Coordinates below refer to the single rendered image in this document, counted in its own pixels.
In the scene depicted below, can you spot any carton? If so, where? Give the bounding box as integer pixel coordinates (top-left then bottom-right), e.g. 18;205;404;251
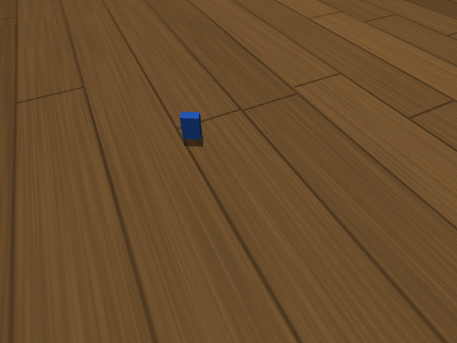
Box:
180;111;202;140

